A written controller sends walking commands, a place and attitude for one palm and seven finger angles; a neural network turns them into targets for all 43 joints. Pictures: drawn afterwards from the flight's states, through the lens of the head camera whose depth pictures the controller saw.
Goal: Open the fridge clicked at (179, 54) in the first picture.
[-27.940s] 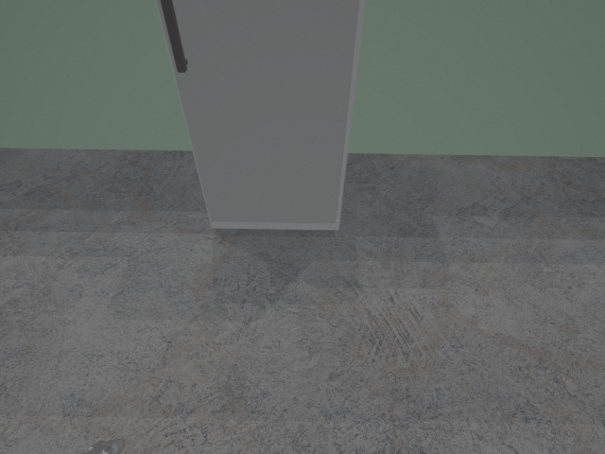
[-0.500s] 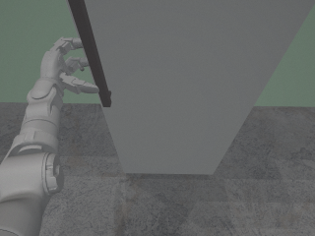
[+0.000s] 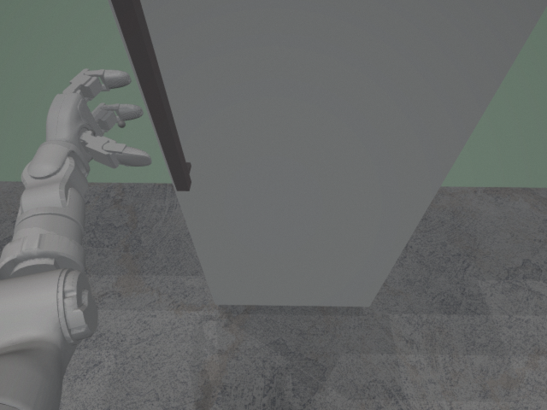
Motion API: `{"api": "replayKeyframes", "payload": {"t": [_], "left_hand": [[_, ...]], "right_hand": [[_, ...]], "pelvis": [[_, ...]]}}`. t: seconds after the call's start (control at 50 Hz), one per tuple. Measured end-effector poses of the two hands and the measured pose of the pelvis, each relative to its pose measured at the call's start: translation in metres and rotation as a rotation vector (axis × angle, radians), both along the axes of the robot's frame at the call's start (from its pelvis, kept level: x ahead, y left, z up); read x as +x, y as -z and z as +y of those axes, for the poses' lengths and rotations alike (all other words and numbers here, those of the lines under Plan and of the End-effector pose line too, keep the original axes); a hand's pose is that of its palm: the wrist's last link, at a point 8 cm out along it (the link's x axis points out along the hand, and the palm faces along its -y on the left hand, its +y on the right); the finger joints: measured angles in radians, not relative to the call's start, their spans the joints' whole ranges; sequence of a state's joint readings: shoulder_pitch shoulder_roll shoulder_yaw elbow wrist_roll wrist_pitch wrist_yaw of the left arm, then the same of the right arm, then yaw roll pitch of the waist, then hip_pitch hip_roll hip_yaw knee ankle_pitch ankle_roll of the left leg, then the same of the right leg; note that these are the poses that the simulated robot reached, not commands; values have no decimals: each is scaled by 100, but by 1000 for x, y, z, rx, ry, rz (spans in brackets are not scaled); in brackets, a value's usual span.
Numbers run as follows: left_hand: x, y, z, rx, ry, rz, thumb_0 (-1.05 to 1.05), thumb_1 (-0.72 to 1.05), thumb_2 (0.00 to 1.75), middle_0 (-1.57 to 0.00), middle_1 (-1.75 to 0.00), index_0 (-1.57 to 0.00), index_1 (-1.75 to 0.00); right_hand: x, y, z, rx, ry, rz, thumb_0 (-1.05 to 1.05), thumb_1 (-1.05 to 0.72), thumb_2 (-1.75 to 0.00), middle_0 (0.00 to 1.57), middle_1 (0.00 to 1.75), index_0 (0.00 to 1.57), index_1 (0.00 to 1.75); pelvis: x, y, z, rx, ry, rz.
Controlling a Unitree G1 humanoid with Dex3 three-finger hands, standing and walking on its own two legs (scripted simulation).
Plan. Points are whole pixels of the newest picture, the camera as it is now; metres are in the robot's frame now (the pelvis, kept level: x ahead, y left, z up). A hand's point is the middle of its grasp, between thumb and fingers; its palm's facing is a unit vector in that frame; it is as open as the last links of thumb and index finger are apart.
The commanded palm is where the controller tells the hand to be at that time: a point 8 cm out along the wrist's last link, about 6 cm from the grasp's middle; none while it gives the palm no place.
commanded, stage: move the hooked fingers beside the handle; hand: left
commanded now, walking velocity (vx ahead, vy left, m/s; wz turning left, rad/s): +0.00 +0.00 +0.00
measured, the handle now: (159, 89) +0.52 +0.16 +0.20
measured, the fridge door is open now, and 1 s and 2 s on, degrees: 0 0 0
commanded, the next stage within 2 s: feel for the door with the fingertips in 1.18 s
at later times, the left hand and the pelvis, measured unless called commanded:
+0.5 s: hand (117, 121) +0.47 +0.21 +0.18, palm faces -0.03 -1.00 +0.00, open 14.0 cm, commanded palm +0.45 +0.27 +0.18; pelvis -0.01 +0.01 +0.00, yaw +0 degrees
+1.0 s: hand (116, 130) +0.46 +0.21 +0.18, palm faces -0.01 -1.00 -0.01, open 14.0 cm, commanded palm +0.44 +0.26 +0.18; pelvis +0.00 +0.01 +0.00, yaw +0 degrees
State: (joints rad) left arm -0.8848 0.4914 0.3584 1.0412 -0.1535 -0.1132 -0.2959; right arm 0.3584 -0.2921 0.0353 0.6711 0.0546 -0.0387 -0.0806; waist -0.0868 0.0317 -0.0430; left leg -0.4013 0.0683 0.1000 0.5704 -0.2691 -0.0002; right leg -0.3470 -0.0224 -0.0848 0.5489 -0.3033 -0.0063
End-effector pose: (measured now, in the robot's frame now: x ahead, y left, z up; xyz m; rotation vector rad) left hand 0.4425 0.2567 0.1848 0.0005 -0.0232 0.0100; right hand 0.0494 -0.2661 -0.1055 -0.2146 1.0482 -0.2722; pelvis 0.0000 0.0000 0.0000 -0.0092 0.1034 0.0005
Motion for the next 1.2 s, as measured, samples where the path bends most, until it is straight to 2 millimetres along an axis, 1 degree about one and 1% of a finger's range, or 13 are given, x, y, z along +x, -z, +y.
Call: {"api": "replayKeyframes", "payload": {"t": [0.12,0.24,0.36,0.52,0.64,0.78,0.84,0.94,1.04,1.12,1.2], "left_hand": [[-4,-1,8,2,26,18,-2,-50,30,-30,-120,-30,-120],[-1,2,10,-11,30,27,-2,-51,30,-30,-120,-30,-120],[6,1,10,-6,30,13,-2,-51,30,-30,-120,-30,-120],[11,2,9,-3,42,16,-2,-50,30,-30,-120,-30,-120],[12,6,7,-10,39,17,-2,-50,30,-30,-120,-30,-120],[9,0,6,8,35,-18,-2,-50,30,-30,-120,-30,-120],[5,-1,5,-7,40,-10,-2,-50,30,-30,-120,-30,-120],[-1,4,8,-7,25,27,-2,-50,30,-30,-120,-30,-120],[-7,2,8,9,18,6,-2,-50,30,-30,-120,-30,-120],[-5,-1,6,-10,22,3,-2,-51,30,-30,-120,-30,-120],[-1,-3,5,3,23,21,-2,-51,30,-30,-120,-30,-120]], "right_hand": [[-1,0,-3,-17,-10,14,1,-90,-90,21,30,20,30],[-3,-2,-4,-35,-13,15,1,-90,-90,21,30,21,30],[-13,-2,-1,-40,-5,29,1,-90,-90,21,30,21,30],[-29,2,5,-26,15,68,1,-90,-90,21,30,21,30],[-32,3,9,-15,22,81,1,-90,-90,21,30,21,30],[-24,3,10,-5,23,57,1,-90,-90,21,30,21,30],[-16,3,9,0,15,40,1,-90,-90,21,30,21,30],[0,0,7,-2,-3,2,1,-90,-90,21,30,21,30],[12,-2,4,-9,-29,-26,1,-90,-90,21,30,21,30],[16,-3,2,-19,-42,-32,1,-90,-90,21,30,21,30],[13,-3,-1,-25,-39,-31,1,-90,-90,21,30,21,30]], "pelvis": [[-2,1,1,-4,-13,-1],[-6,1,3,-6,-15,9],[-8,3,6,-8,-13,22],[-6,3,10,-9,-6,32],[-4,3,11,-9,-1,33],[0,2,11,-9,4,26],[1,1,10,-8,3,18],[0,1,7,-6,-2,9],[-3,1,5,-7,-11,2],[-5,2,3,-7,-19,0],[-7,2,2,-7,-22,8]]}}
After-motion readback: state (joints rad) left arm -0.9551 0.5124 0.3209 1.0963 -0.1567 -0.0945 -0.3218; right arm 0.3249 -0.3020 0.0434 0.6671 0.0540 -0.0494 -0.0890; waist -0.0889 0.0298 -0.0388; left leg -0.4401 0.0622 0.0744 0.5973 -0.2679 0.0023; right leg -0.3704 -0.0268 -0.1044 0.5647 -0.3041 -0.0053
